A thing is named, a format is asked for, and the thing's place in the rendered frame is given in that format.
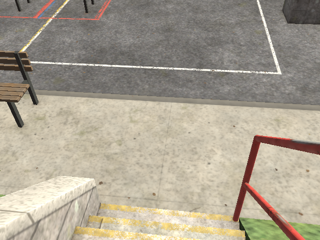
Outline stairs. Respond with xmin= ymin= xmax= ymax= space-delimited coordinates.
xmin=71 ymin=203 xmax=246 ymax=240

